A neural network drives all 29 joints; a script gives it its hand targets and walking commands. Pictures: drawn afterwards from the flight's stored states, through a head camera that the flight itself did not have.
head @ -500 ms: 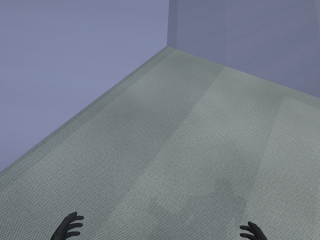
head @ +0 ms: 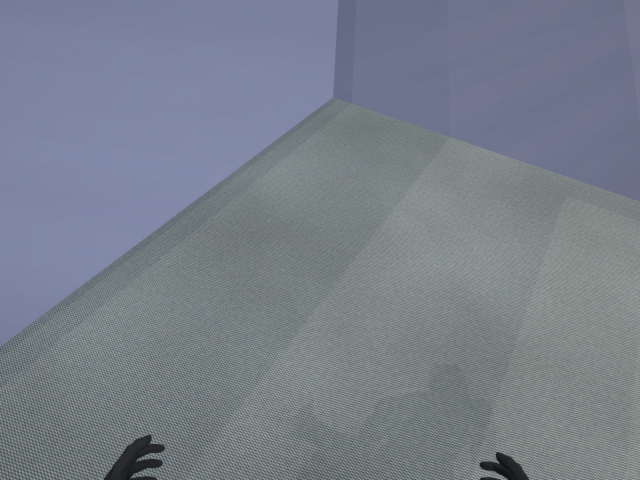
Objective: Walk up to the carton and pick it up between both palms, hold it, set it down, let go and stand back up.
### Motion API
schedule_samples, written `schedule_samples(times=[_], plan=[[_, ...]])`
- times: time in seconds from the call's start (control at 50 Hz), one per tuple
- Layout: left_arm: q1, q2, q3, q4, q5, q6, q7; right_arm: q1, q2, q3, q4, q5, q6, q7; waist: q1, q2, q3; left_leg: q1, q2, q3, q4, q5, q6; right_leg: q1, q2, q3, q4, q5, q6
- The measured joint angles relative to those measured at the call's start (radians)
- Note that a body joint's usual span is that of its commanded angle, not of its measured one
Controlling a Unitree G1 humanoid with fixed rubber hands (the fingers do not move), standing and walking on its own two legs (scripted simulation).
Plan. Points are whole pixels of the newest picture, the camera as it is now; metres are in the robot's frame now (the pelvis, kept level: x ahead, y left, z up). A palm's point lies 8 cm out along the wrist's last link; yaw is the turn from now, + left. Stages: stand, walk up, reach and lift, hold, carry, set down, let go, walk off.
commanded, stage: stand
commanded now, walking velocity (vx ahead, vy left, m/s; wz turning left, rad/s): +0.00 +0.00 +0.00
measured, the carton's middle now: out of the picture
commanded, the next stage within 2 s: none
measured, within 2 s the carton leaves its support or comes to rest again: neither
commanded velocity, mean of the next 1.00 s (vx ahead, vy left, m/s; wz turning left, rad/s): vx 0.00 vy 0.00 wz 0.00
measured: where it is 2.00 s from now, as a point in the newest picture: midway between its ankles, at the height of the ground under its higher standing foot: outside the picture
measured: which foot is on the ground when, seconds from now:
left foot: down 0.00-1.00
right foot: down 0.00-1.00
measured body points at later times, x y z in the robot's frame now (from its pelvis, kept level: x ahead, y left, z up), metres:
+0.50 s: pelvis +0.00 +0.00 +0.00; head -0.01 +0.00 +0.45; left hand +0.12 +0.27 -0.11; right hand +0.12 -0.25 -0.11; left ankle +0.02 +0.12 -0.72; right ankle +0.02 -0.12 -0.72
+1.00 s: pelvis +0.00 +0.00 +0.00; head +0.00 +0.00 +0.45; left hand +0.11 +0.27 -0.12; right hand +0.12 -0.25 -0.12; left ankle +0.02 +0.12 -0.72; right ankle +0.02 -0.12 -0.72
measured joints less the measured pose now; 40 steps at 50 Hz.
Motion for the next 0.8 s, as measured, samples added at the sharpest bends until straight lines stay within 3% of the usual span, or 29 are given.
schedule_samples(times=[0.8], plan=[[0.000, 0.001, 0.000, 0.059, 0.000, 0.000, 0.000, -0.043, -0.001, 0.000, 0.074, 0.003, 0.000, 0.000, 0.000, 0.000, 0.007, 0.000, 0.000, 0.000, 0.000, 0.004, 0.000, 0.000, 0.000, 0.000, 0.000, 0.004, 0.000]])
